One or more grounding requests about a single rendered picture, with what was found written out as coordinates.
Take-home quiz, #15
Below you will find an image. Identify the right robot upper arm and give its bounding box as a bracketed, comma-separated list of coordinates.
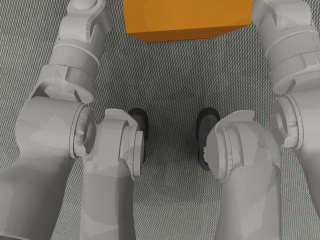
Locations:
[270, 86, 320, 220]

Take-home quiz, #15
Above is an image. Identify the left robot forearm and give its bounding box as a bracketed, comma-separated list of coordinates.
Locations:
[15, 0, 113, 146]

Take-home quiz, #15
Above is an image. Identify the left robot foot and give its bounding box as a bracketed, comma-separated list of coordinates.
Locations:
[128, 108, 149, 164]

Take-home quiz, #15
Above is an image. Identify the carton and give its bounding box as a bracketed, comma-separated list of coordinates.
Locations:
[122, 0, 253, 43]

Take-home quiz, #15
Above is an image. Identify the left robot upper arm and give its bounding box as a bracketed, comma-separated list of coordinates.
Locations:
[0, 96, 97, 240]

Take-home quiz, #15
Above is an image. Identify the left robot thigh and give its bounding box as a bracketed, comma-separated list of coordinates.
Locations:
[79, 119, 145, 240]

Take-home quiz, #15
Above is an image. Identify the right robot forearm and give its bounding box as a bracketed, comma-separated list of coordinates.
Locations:
[251, 0, 320, 95]

